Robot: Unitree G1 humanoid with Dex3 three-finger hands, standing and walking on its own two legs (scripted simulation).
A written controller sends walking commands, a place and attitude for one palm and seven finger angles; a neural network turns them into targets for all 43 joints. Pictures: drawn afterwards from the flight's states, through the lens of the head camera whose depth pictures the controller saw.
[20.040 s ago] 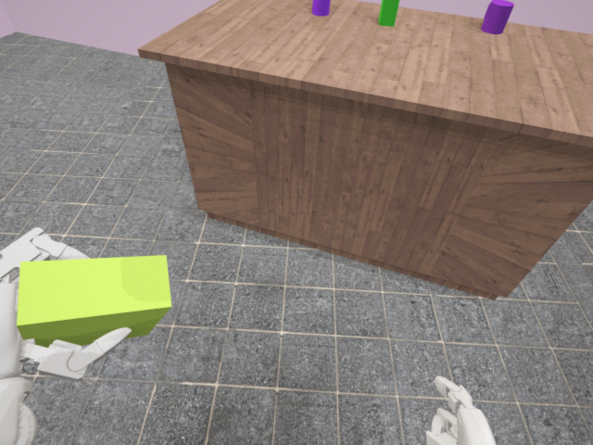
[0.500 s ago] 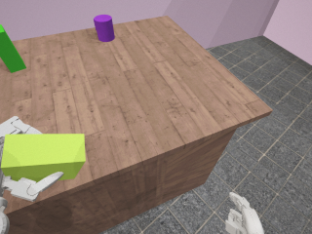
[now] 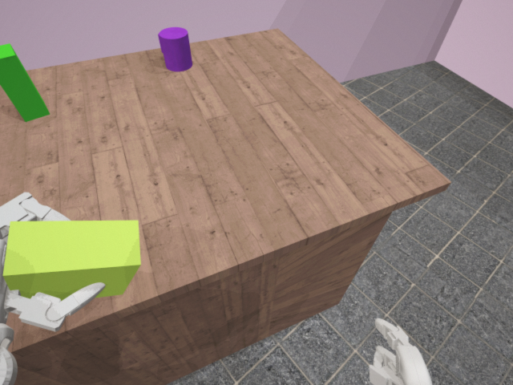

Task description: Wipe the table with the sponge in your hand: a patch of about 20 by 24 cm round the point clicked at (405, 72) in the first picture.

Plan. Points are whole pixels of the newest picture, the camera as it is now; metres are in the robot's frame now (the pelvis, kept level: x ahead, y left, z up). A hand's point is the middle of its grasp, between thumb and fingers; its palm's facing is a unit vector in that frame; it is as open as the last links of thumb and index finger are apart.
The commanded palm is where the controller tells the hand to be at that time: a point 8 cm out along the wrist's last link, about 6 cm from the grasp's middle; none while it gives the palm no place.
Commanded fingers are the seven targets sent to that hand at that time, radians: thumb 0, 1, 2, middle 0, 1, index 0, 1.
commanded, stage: shuffle to correct the standing spot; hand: left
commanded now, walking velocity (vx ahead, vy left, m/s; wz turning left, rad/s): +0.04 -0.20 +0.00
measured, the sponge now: (94, 263) +0.23 +0.21 +0.14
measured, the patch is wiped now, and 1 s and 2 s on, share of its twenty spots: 0.00 0.00 0.00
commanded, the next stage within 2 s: come to a stop and stand still in 0.56 s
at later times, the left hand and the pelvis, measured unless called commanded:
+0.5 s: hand (57, 264) +0.21 +0.24 +0.16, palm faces +0.35 -0.85 -0.40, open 9.6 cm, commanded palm +0.16 +0.28 +0.18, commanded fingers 0.00 0.10 1.30 -1.20 -1.60 -1.20 -1.60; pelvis +0.00 +0.00 +0.00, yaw +0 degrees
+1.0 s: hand (65, 261) +0.22 +0.24 +0.14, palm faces +0.21 -0.89 -0.42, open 9.6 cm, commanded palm +0.17 +0.31 +0.18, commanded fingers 0.00 0.10 1.30 -1.20 -1.60 -1.20 -1.60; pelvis +0.00 +0.04 +0.00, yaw -2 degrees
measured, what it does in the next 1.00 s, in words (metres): stands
